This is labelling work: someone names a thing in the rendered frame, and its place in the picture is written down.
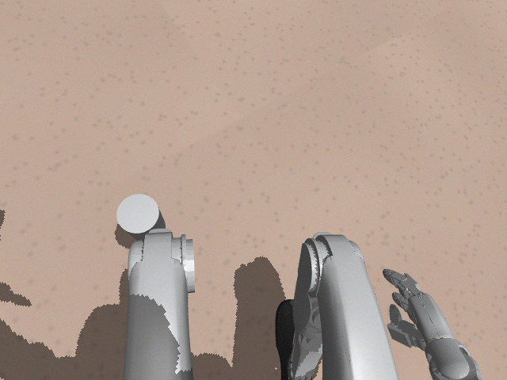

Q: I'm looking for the right robot arm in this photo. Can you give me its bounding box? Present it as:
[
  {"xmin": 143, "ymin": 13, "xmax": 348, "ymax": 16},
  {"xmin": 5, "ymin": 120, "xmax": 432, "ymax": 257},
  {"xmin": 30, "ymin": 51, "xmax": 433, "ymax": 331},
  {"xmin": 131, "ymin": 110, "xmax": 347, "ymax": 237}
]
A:
[{"xmin": 425, "ymin": 338, "xmax": 483, "ymax": 380}]

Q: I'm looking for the right robot hand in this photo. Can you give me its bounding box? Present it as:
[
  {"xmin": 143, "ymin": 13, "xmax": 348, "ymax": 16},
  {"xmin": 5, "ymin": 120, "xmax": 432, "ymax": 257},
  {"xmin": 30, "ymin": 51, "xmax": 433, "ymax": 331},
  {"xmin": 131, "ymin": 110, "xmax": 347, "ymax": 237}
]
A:
[{"xmin": 383, "ymin": 269, "xmax": 455, "ymax": 351}]

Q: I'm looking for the right robot foot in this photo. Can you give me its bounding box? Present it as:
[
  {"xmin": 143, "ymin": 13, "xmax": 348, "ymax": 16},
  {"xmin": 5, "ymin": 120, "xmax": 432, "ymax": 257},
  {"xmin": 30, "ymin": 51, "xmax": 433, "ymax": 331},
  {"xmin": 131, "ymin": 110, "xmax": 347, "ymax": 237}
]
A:
[{"xmin": 275, "ymin": 299, "xmax": 312, "ymax": 380}]

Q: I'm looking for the can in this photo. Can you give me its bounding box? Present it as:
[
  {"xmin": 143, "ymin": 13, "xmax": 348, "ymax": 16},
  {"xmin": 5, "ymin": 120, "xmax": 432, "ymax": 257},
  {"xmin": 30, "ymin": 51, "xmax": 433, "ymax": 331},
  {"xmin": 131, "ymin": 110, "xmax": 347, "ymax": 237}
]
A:
[{"xmin": 116, "ymin": 194, "xmax": 166, "ymax": 241}]

